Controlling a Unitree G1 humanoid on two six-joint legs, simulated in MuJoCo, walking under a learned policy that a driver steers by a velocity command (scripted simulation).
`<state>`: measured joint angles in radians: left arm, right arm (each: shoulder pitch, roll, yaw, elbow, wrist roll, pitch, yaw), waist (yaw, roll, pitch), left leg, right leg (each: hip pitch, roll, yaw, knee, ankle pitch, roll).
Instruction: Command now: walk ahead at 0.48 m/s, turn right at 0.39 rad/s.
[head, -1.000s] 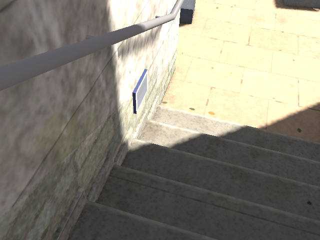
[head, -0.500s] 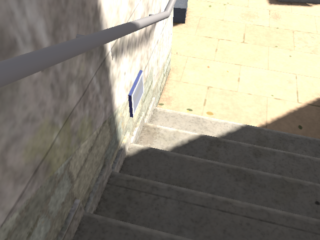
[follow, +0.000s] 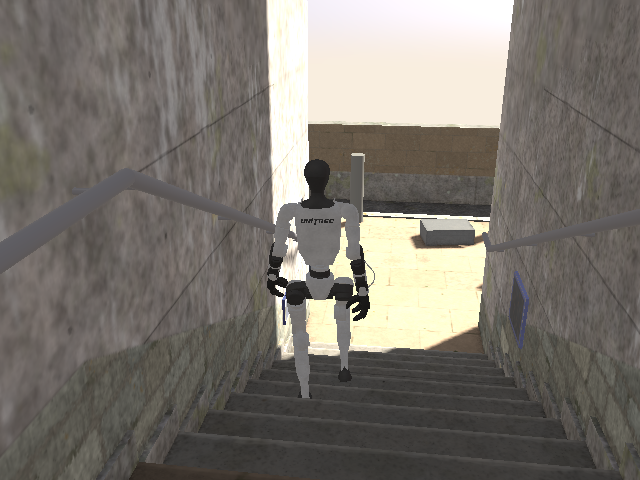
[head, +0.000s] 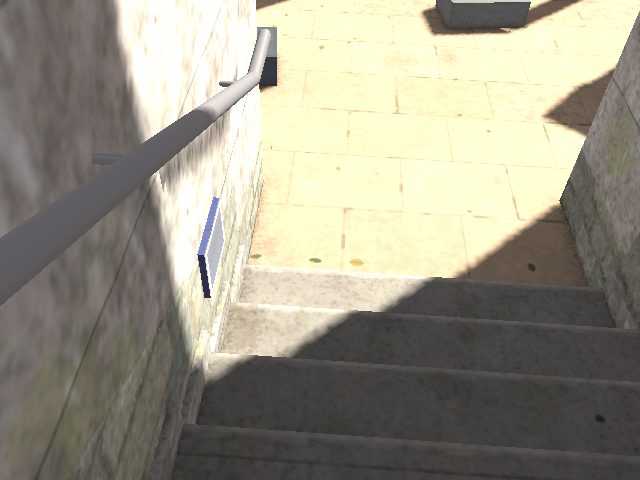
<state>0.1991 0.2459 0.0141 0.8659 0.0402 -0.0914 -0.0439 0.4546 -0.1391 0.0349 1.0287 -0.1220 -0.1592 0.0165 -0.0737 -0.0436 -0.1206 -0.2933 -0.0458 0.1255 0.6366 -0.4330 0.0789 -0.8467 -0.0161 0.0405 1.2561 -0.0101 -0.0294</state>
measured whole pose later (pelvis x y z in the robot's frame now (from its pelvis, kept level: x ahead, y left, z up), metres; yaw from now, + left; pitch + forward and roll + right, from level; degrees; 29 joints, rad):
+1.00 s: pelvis +0.55 -0.12 -0.29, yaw -28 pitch +1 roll +0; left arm 0.46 0.22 0.03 1.00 0.05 -0.08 -0.11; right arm 0.29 -0.22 -0.03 0.95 -0.07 -0.08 0.09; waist -0.01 -0.02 -0.03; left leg -0.33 0.00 0.06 0.56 -0.24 0.05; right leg -0.70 0.03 0.05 1.92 -0.50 -0.08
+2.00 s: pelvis +0.98 -0.30 -0.45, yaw -27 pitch -2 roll +2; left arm 0.12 0.20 0.06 0.98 0.04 0.02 0.01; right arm 0.46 -0.15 -0.02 1.07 -0.02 -0.07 -0.01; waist -0.01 -0.04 0.03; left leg -0.15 -0.10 0.07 0.58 -0.40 0.10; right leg -0.69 -0.08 0.02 1.00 -0.06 -0.05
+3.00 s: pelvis +1.53 -0.48 -0.73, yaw +2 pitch +1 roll -1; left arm 0.61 0.17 -0.01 1.14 0.10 -0.07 -0.07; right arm 0.08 -0.21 -0.04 0.95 -0.09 -0.11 0.07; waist 0.11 -0.01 0.02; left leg -0.35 0.02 0.07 0.51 -0.19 0.05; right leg -0.11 -0.16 -0.09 1.54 -0.80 0.09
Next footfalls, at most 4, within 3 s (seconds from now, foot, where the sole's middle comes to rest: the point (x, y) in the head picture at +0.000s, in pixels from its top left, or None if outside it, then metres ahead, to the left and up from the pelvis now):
0.40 right None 0.31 -0.18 -0.90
0.86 left None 0.67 -0.06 -1.05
1.28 right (425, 471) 0.69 -0.33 -1.06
1.70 left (371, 396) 1.00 -0.24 -1.21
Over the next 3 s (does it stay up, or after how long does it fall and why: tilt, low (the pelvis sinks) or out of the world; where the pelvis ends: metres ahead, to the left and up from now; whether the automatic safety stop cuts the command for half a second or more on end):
stays up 1.53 -0.48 -0.73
